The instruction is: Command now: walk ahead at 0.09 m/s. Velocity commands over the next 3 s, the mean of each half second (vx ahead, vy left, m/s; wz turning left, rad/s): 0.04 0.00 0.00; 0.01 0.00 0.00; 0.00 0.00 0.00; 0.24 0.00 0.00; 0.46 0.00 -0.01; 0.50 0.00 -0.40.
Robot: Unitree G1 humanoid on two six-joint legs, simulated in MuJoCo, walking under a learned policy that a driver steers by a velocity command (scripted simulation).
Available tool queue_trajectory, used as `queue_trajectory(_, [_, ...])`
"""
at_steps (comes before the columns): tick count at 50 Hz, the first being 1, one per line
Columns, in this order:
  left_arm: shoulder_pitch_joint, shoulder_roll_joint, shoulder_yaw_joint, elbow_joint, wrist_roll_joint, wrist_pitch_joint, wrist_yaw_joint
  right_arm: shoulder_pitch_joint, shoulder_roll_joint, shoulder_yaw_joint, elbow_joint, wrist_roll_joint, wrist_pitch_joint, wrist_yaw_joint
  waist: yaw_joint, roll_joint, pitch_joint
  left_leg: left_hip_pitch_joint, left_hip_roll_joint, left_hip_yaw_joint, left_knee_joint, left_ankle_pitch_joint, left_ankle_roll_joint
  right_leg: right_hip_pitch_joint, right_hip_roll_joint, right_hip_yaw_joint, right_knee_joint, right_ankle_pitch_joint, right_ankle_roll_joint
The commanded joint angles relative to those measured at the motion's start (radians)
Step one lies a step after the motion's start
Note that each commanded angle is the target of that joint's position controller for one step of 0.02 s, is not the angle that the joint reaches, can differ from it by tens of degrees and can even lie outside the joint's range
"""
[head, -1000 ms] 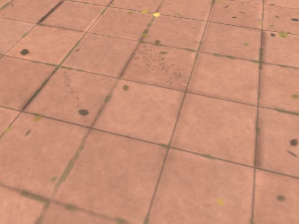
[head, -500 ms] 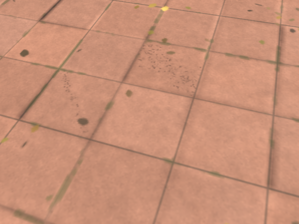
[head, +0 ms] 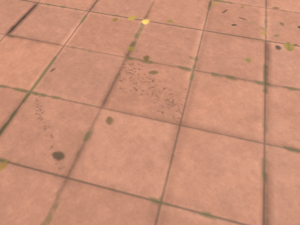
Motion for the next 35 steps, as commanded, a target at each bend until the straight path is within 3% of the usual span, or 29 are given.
queue_trajectory(1, [0.103,0.045,0.002,0.015,-0.002,0.007,0.008,0.038,-0.104,-0.008,-0.026,-0.002,0.008,-0.011,0.024,0.119,-0.072,-0.068,0.278,-0.158,-0.055,0.477,0.080,0.188,0.015,-0.032,-0.081,-0.006,0.002])
queue_trajectory(3, [0.119,0.031,-0.007,0.029,0.002,-0.001,0.011,0.021,-0.101,-0.006,-0.027,0.005,0.017,-0.017,0.045,0.083,-0.038,-0.099,0.270,-0.181,-0.029,0.292,0.056,0.272,0.006,-0.025,-0.267,0.074,-0.006])
queue_trajectory(4, [0.138,0.044,-0.007,0.038,0.006,-0.010,0.015,0.040,-0.093,-0.005,-0.025,0.003,0.018,-0.019,0.042,0.046,-0.034,-0.126,0.249,-0.190,-0.016,0.200,0.022,0.340,-0.039,0.029,-0.341,0.176,-0.006])
queue_trajectory(5, [0.175,0.081,-0.003,0.047,0.012,-0.022,0.019,0.066,-0.086,-0.006,-0.031,0.003,0.017,-0.020,0.021,-0.006,-0.045,-0.154,0.208,-0.172,0.017,0.108,-0.005,0.403,-0.124,0.109,-0.344,0.357,-0.015])
queue_trajectory(6, [0.132,0.096,-0.003,0.059,-0.006,-0.022,0.017,0.181,-0.019,0.002,-0.001,0.019,0.027,-0.017,-0.050,-0.116,-0.034,-0.116,0.143,-0.137,-0.035,-0.035,-0.026,0.336,-0.153,0.140,-0.323,0.414,-0.069])
queue_trajectory(7, [0.118,0.049,-0.011,0.057,-0.010,-0.021,0.009,0.153,-0.044,-0.001,0.014,0.011,0.035,-0.023,-0.019,-0.087,-0.009,-0.041,0.141,-0.137,-0.050,-0.028,-0.035,0.261,-0.129,0.129,-0.339,0.333,-0.060])
queue_trajectory(8, [0.115,0.038,-0.013,0.058,-0.011,-0.023,0.005,0.119,-0.068,-0.009,0.009,0.010,0.039,-0.025,-0.006,-0.058,0.016,-0.021,0.149,-0.146,-0.041,0.024,-0.035,0.235,-0.096,0.102,-0.345,0.294,-0.042])
queue_trajectory(15, [0.150,0.054,-0.012,0.088,-0.013,-0.024,0.018,0.074,-0.052,-0.007,0.020,0.013,0.046,-0.029,0.005,0.014,-0.020,0.033,0.175,-0.147,-0.037,0.113,-0.044,0.285,-0.074,0.087,-0.366,0.318,-0.036])
queue_trajectory(35, [0.198,0.033,-0.019,0.136,-0.010,-0.013,0.021,0.083,-0.038,0.003,0.064,0.013,0.057,-0.038,0.016,0.026,0.012,0.017,0.191,-0.153,-0.047,0.097,-0.052,0.298,-0.061,0.078,-0.390,0.270,-0.037])
Next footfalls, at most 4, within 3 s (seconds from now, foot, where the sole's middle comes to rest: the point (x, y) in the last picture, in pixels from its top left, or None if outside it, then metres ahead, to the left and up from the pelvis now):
0.08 right None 0.11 -0.12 -0.78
1.96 right None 0.26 -0.17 -0.78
2.48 left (149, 196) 0.60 0.01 -0.78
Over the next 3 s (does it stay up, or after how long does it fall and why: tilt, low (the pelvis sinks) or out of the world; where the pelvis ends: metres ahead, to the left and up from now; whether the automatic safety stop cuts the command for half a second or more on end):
stays up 0.71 -0.09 -0.02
